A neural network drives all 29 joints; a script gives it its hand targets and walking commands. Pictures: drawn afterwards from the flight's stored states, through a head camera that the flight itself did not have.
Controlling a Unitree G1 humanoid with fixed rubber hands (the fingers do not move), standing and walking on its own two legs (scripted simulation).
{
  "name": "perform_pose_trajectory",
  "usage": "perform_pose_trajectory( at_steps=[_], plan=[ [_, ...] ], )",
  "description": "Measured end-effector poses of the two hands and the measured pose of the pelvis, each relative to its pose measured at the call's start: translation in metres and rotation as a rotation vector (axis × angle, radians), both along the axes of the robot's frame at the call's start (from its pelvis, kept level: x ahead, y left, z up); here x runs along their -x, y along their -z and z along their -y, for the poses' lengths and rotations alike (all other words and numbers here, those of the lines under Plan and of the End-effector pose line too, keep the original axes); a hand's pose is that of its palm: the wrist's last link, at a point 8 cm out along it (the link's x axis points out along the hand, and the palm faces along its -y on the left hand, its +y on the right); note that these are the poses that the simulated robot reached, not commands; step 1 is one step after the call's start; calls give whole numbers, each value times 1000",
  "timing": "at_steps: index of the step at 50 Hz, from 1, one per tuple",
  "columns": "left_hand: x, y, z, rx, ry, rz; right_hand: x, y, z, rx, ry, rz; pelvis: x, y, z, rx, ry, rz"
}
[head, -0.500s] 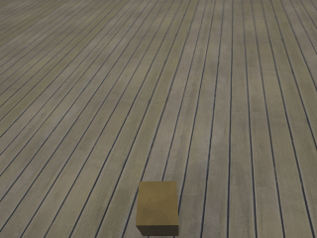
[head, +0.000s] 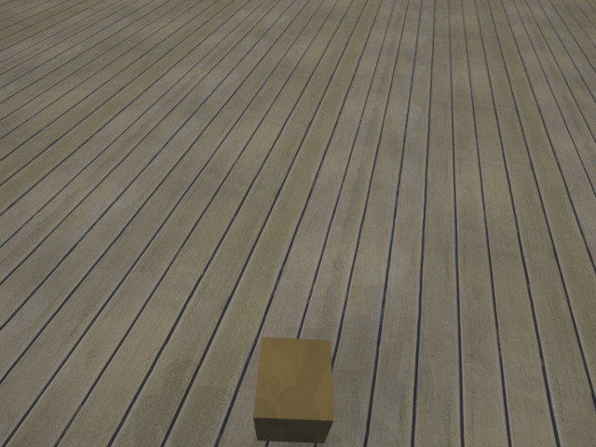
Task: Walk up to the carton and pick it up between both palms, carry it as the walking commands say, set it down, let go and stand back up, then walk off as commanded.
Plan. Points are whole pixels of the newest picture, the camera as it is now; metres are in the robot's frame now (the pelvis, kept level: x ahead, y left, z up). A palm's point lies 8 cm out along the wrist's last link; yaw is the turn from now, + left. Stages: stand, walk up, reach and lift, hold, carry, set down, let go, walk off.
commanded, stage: walk up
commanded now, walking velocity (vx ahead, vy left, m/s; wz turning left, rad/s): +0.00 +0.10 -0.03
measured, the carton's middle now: (293, 391) +0.42 +0.02 -0.65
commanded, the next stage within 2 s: stand in 0.50 s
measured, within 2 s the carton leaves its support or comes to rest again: neither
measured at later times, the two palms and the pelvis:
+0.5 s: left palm out of the picture -0.01 +0.20 -0.15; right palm out of the picture -0.05 -0.23 -0.14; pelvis -0.01 -0.01 +0.00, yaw +1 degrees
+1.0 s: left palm out of the picture +0.11 +0.22 -0.13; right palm out of the picture +0.13 -0.21 -0.13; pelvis -0.03 -0.01 -0.02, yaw +1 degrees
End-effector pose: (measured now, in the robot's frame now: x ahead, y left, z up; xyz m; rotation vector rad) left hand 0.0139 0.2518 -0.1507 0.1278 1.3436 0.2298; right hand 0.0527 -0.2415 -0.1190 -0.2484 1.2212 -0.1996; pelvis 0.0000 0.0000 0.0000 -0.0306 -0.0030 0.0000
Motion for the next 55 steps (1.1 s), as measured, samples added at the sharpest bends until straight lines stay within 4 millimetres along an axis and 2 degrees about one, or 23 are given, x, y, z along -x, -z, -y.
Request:
perform_pose_trajectory(
  at_steps=[4,10,16,20,26,35,36,37,41,43,44,47,52,55],
  plan=[
    [-6,-1,1,-12,11,11,11,11,-12,-30,24,-18,3,3,-6,-11,-3,-5],
    [-14,-1,16,5,35,22,45,24,-19,-81,62,-70,8,5,-2,-23,-8,8],
    [-2,-5,36,31,60,9,76,27,-14,-111,90,-143,10,1,5,-26,-5,28],
    [8,-4,48,52,52,-2,90,25,-10,-109,94,-173,13,-1,9,-24,-8,32],
    [29,-3,57,67,35,-37,99,24,-8,-107,89,-200,15,-2,13,-23,-12,33],
    [53,-3,62,78,15,-83,100,25,-13,-116,73,-207,17,-2,12,-23,-16,30],
    [44,-3,60,79,10,-56,88,26,-13,-126,85,-177,19,0,12,-22,-13,3],
    [24,-2,53,61,4,-9,67,27,-12,-125,77,-129,23,4,12,-21,-10,-29],
    [-73,-8,27,24,69,119,-42,24,-4,-117,4,10,40,24,13,-20,-20,-81],
    [-104,-16,20,23,78,105,-79,15,-5,-108,-20,1,42,28,13,-20,-17,-101],
    [-112,-19,19,26,77,86,-90,12,-8,-105,-27,-13,42,29,13,-20,-12,-111],
    [-113,-22,24,44,71,32,-94,9,-18,-116,-34,-65,35,27,14,-18,-4,-133],
    [-86,-12,44,86,61,-9,-64,19,-30,-130,-32,-121,25,26,15,-12,-14,-165],
    [-80,-3,52,97,75,5,-53,28,-28,-129,-20,-111,28,32,16,-9,-16,-194]
  ],
)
